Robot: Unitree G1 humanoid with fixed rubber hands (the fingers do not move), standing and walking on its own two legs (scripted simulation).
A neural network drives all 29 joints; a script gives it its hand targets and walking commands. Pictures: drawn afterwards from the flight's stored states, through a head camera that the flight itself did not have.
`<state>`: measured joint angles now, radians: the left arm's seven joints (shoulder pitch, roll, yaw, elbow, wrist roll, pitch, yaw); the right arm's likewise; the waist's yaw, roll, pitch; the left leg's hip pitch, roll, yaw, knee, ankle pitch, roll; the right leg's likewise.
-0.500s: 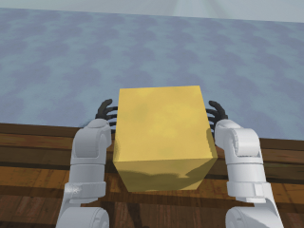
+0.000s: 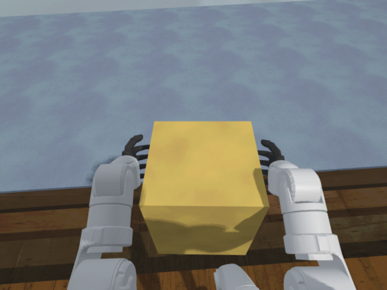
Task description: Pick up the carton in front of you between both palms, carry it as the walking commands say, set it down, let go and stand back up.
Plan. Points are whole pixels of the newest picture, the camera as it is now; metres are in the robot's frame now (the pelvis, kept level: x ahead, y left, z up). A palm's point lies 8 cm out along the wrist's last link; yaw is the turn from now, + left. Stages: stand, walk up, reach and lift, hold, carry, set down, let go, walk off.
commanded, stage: carry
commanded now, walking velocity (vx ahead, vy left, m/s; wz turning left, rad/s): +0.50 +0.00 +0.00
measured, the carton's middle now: (202, 191) +0.33 -0.04 +0.00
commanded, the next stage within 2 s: none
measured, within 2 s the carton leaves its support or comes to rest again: neither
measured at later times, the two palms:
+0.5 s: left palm (137, 122) +0.73 +0.16 -0.12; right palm (214, 116) +0.75 -0.14 -0.14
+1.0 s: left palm (151, 102) +1.14 +0.15 -0.35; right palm (202, 94) +1.17 -0.14 -0.34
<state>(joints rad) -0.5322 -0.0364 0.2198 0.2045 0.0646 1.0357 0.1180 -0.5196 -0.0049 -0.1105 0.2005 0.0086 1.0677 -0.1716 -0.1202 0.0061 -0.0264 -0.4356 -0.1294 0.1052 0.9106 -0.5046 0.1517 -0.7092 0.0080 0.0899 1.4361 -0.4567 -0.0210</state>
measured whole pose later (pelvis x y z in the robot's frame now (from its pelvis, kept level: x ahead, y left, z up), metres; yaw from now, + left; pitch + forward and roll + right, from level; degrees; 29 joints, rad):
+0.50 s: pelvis +0.40 -0.02 -0.21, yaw -1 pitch +2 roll -1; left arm -0.56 0.00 0.08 0.24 -0.07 1.01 0.17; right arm -0.44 0.04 -0.23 0.08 -0.09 1.05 -0.10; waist 0.16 0.03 -0.01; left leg -0.69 0.00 -0.02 0.77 0.22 0.05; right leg -0.34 0.13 -0.05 1.14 -0.83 -0.13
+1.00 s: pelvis +0.81 -0.01 -0.46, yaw -1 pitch +1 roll +0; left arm -0.51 -0.04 0.16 0.08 0.06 1.05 0.14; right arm -0.57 -0.03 -0.15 0.21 0.03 1.02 -0.14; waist 0.07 -0.04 -0.05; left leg -0.54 -0.09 0.04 1.78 -0.63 0.06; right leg -0.42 0.09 -0.07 0.70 -0.32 -0.13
